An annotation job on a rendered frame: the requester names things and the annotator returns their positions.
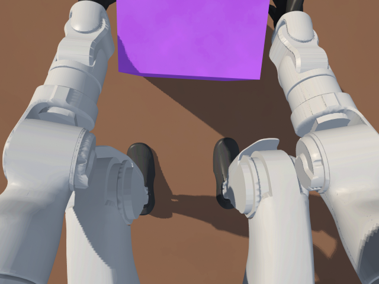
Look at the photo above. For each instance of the robot right upper arm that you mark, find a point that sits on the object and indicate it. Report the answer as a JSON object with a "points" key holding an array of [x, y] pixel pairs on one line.
{"points": [[342, 165]]}

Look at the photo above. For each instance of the robot right hand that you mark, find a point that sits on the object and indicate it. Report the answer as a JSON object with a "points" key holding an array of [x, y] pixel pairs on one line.
{"points": [[283, 7]]}

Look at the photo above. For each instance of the robot right shin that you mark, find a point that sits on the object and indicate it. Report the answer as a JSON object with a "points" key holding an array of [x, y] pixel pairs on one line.
{"points": [[260, 145]]}

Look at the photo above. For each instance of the robot left upper arm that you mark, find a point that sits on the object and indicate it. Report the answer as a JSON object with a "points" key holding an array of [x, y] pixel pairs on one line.
{"points": [[46, 162]]}

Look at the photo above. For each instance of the carton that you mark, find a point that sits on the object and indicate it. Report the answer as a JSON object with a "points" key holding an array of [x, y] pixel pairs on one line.
{"points": [[192, 39]]}

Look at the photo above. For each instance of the robot right thigh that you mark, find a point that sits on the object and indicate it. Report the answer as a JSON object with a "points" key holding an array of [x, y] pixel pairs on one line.
{"points": [[266, 190]]}

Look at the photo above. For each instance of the robot right forearm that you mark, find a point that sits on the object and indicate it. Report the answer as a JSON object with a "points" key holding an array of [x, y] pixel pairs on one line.
{"points": [[310, 87]]}

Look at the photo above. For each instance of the robot left forearm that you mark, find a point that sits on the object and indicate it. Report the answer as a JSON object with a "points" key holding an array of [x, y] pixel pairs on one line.
{"points": [[76, 77]]}

